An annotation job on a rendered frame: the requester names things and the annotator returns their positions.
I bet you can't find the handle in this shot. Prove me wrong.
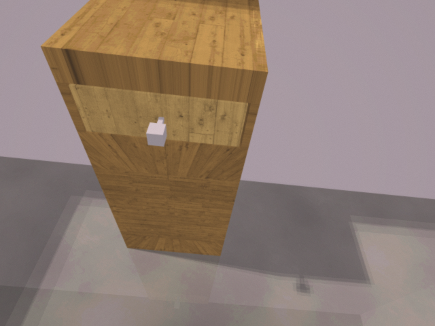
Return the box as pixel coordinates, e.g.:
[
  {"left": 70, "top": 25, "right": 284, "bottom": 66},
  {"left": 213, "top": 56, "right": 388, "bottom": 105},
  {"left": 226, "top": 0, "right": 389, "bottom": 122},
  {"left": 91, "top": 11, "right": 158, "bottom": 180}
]
[{"left": 146, "top": 117, "right": 167, "bottom": 147}]

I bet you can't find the drawer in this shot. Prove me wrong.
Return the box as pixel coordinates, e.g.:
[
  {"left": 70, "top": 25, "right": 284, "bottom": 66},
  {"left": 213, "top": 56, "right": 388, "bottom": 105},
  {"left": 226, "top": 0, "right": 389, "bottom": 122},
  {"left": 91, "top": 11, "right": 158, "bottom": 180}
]
[{"left": 69, "top": 84, "right": 248, "bottom": 147}]

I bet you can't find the cabinet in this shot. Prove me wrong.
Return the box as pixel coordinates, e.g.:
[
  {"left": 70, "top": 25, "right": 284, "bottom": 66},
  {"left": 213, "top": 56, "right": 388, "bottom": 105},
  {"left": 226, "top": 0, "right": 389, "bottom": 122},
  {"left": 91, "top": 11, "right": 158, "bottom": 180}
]
[{"left": 41, "top": 0, "right": 268, "bottom": 256}]

